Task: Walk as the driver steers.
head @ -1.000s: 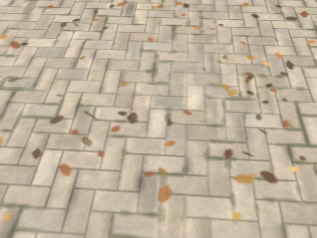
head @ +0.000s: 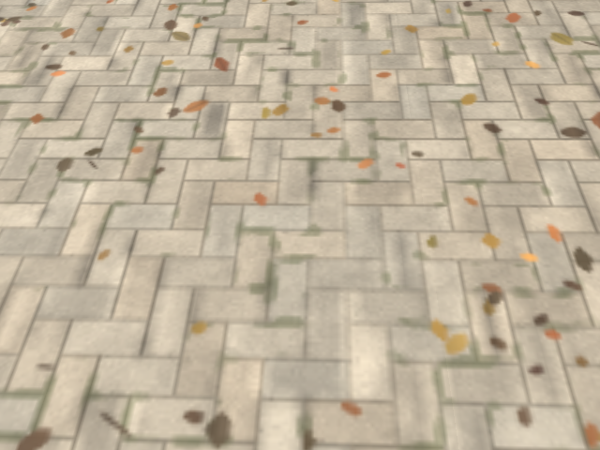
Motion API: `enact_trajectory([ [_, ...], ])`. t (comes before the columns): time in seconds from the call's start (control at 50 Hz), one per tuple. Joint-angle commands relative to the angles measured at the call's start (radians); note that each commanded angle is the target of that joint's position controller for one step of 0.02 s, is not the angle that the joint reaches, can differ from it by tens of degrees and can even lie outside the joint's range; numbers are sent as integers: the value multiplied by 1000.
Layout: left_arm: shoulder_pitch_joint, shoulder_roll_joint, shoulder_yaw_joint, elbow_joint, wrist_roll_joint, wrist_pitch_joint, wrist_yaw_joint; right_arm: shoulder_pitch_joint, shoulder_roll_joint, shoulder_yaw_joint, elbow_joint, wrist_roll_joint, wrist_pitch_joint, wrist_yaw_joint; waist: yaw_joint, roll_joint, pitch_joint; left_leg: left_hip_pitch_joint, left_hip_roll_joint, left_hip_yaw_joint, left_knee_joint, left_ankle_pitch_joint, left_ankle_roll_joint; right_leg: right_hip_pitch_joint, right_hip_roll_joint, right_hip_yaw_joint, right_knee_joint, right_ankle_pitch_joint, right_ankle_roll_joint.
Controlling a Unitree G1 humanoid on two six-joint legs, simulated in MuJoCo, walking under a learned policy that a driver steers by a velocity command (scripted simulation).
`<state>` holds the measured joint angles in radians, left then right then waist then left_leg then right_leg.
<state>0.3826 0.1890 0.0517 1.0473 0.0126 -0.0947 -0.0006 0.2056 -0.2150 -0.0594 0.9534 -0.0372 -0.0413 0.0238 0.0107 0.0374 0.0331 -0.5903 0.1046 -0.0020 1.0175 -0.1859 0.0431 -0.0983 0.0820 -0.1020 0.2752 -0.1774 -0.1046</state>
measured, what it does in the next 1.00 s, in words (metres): walks ahead, turning left: left foot, then right foot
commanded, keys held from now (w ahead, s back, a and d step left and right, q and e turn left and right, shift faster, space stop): w+q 0.42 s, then q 0.16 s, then no key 0.42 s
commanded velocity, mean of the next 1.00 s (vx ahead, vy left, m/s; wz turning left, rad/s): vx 0.32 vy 0.00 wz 0.33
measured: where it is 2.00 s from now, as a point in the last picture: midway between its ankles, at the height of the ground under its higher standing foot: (282, 449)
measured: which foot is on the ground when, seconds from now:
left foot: up 0.00-0.28, down 0.30-0.82, up 0.84-1.00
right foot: down 0.00-0.32, up 0.34-0.78, down 0.80-1.00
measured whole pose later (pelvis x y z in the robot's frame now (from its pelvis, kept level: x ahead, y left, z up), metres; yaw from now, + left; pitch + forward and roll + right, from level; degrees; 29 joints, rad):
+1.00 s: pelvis +0.43 +0.06 -0.01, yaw +23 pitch -1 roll +1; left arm 0.18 0.20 0.00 0.85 0.02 -0.03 0.02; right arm 0.22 -0.25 -0.05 0.90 -0.02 0.04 -0.02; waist 0.00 0.03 0.07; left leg -0.31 -0.08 -0.09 0.90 -0.49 0.00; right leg -0.31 0.03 -0.04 0.42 -0.09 -0.07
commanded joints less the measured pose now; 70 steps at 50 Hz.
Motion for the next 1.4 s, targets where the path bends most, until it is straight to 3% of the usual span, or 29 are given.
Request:
enact_trajectory([
  [0.02, 29, 104, 12, -40, 1, -18, 3, -25, -28, 0, -51, 7, 6, 7, -15, -88, 55, -75, 12, 22, -100, 109, -19, -17, -262, 160, -173, 238, -91],
  [0.1, 91, 100, 6, -24, 4, -23, 11, -148, -9, 15, -92, 19, 2, 11, 21, -96, 72, -55, -29, 45, -282, 201, 0, 50, -266, 72, -176, 328, -59],
  [0.2, 129, 108, 5, -2, 13, -18, 31, -223, -17, 16, -134, 10, -8, 13, 30, -95, 83, -33, -70, 101, -409, 123, 60, 210, -315, -5, -87, 551, -47],
  [0.24, 105, 136, 11, -6, 15, -13, 40, -167, -34, 6, -126, 7, -11, 7, -6, -118, 37, 66, -128, 146, -428, 28, 100, 249, -325, -42, 49, 862, -34],
  [0.28, 84, 165, 19, -16, 15, 2, 42, 26, -70, -18, -69, 3, -19, 0, -85, -126, -75, 280, -196, 167, -491, -11, 150, 231, -318, -74, 347, 973, -20],
  [0.3, 60, 169, 19, -39, 8, 5, 39, 174, -121, -40, -29, -12, -24, -4, -156, -99, -151, 513, -144, 68, -537, 5, 197, 66, -301, -91, 584, 792, 4],
  [0.32, 84, 99, 4, -103, -24, -2, 21, 275, -242, -77, -34, -24, -21, -17, -158, 100, -280, 840, 153, -381, -556, -1, 346, -315, -168, -119, 1006, 249, 58],
  [0.34, 29, 127, 15, -136, -9, -11, 11, 235, -248, -77, -35, 9, -5, -10, -123, 99, -324, 897, 261, -740, -707, 74, 410, -530, -23, 64, 1187, -329, 68],
  [0.36, -69, 132, 16, -170, 2, -19, 3, 164, -232, -71, -38, 27, 2, -12, -98, 17, -176, 786, 219, -576, -725, 29, 371, -629, -107, 146, 1171, -238, 57],
  [0.38, -95, 130, 13, -181, -2, -29, 0, 107, -176, -57, -46, 28, 2, -13, -69, -35, -82, 650, 188, -474, -758, 65, 325, -613, -145, 139, 1087, -158, 58],
  [0.42, -79, 115, 15, -181, 21, -6, 3, 47, -113, -37, -53, 36, -6, -22, 6, -63, -1, 454, 87, -326, -798, 202, 253, -503, -189, 138, 941, -126, 83],
  [0.46, -60, 100, 14, -186, 33, 31, 3, 59, -125, -35, -58, 39, -26, -24, 29, -42, -6, 392, 51, -248, -777, 501, 247, -440, -182, 118, 883, -132, 119],
  [0.52, -111, 96, 12, -221, 28, 54, 6, 104, -173, -44, -59, 34, -30, -23, 26, -16, -26, 383, 3, -174, -724, 791, 218, -451, -157, 89, 778, -67, 152],
  [0.7, -322, 120, -7, -313, 8, 58, 10, 214, -156, -33, -73, 21, 14, -49, -76, 50, -60, 599, 2, -214, -616, 835, 121, -490, -103, 90, 451, 84, 120],
  [0.74, -281, 136, -6, -300, 8, 49, 14, 190, -158, -32, -81, 12, 17, -54, -58, 53, -57, 599, 13, -233, -566, 846, 113, -408, -87, 101, 373, 43, 92],
  [0.78, -169, 159, 2, -263, 10, 36, 23, 141, -175, -34, -94, 21, 11, -56, 0, 45, -67, 568, 0, -248, -468, 858, 87, -239, -63, 97, 227, 72, 54],
  [0.8, -94, 165, 4, -242, 15, 21, 29, 116, -175, -31, -100, 35, 4, -53, 48, 6, -91, 523, -39, -230, -360, 768, 62, -96, -96, 119, 108, 278, 32],
  [0.82, -20, 222, 10, -245, 23, 9, 37, 134, -130, -14, -138, 46, -7, -50, 55, -126, -205, 404, -111, -183, -150, 359, 30, 114, -322, 326, 151, 772, -29],
  [0.84, -59, 253, 16, -254, -2, 28, 30, 304, -89, -16, -110, 66, 11, -55, -23, -301, -317, 265, -282, -102, 71, -457, -3, 230, -535, 557, 184, 1166, -223],
  [0.86, -86, 194, 2, -264, -19, 41, 19, 295, -148, -23, -72, 27, 32, -60, -28, -155, -284, 241, -244, -139, 146, -471, 1, 119, -510, 582, 138, 949, -237],
  [0.88, -148, 138, -15, -272, -16, 45, 17, 228, -146, -24, -66, 14, 45, -56, -32, -84, -170, 233, -217, -153, 150, -405, -9, 6, -443, 484, 96, 721, -202],
  [0.92, -226, 96, -36, -276, 2, 56, 25, 166, -119, -14, -71, 12, 68, -46, -54, -118, -75, 267, -167, -140, 17, -325, -34, -130, -336, 353, 2, 410, -117],
  [0.96, -226, 123, -32, -254, 11, 62, 26, 191, -101, -4, -47, 14, 88, -39, -64, -179, -73, 344, -174, -83, -89, -291, -55, -181, -266, 269, -18, 303, -82],
  [1.08, -177, 175, -17, -207, 8, 82, 22, 115, -92, 14, -16, 25, 99, -50, -23, -187, -71, 398, -145, -19, -390, -224, -44, -162, -267, 316, -61, -112, -73],
  [1.14, -172, 172, -13, -190, 0, 101, 24, 141, -80, 23, 20, 20, 80, -51, -42, -143, -29, 507, -131, -20, -618, -65, -4, -257, -249, 315, -69, -270, -9],
  [1.18, -143, 144, -14, -184, -13, 103, 19, 111, -130, 22, 16, 8, 59, -55, -3, -34, 13, 432, -17, -184, -697, -152, 37, -264, -180, 259, -34, -258, 64],
  [1.22, -153, 118, -19, -161, -11, 100, 11, 70, -80, 41, 34, 21, 39, -51, 20, 42, 34, 231, 5, -214, -785, -264, 30, -54, -141, 199, 46, -56, 68],
  [1.24, -130, 114, -19, -142, -7, 97, 9, 58, -87, 41, 41, 24, 30, -53, 33, 52, 25, 216, -1, -205, -800, -248, 16, -5, -144, 196, 63, -9, 63],
  [1.4, -106, 108, -28, -54, -4, 86, 14, 127, -74, 47, 97, 27, 25, -60, 7, -24, 37, 341, -27, -154, -754, -97, 24, -75, -159, 208, 42, 18, 62],
])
